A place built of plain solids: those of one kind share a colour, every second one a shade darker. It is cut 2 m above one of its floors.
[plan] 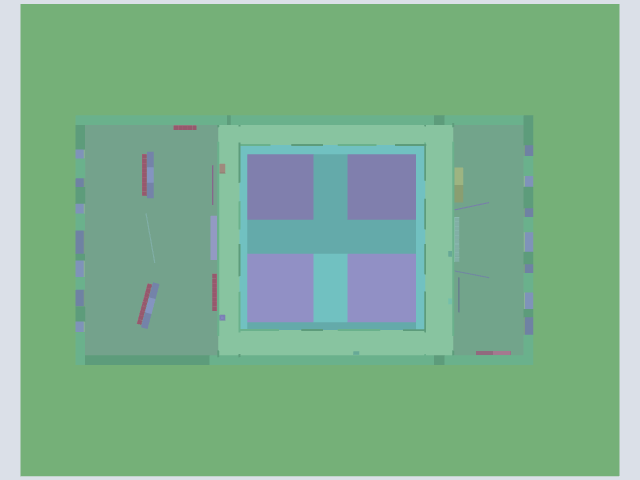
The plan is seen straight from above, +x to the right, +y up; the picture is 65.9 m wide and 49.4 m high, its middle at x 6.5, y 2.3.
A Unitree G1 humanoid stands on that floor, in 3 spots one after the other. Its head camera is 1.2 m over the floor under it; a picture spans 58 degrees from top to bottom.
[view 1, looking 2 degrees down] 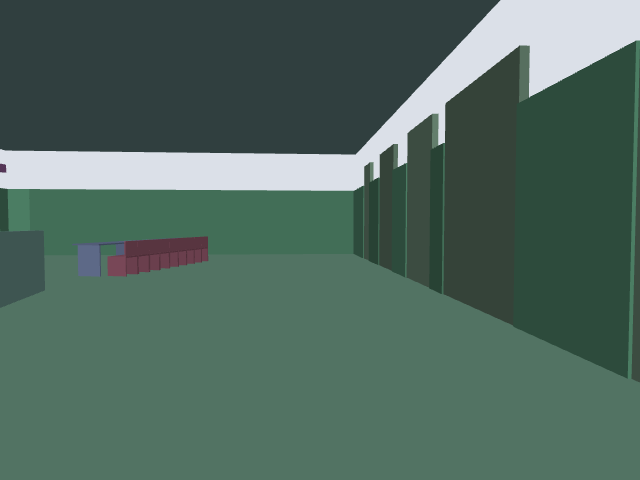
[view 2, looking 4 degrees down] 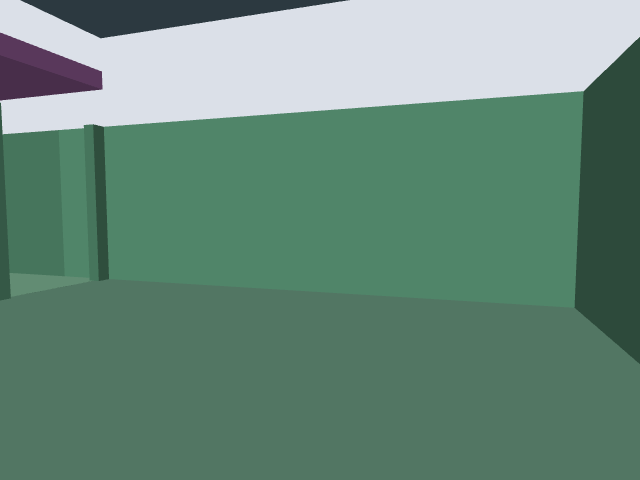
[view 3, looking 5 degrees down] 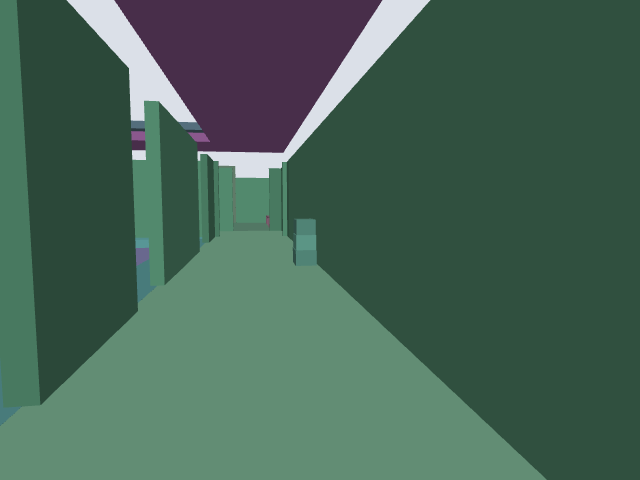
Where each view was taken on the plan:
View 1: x -15.05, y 8.18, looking -94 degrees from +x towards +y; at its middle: wall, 17.81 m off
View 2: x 26.10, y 8.18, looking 108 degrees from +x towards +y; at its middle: wall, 6.27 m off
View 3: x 1.87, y -8.32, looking -9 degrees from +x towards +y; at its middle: wall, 8.03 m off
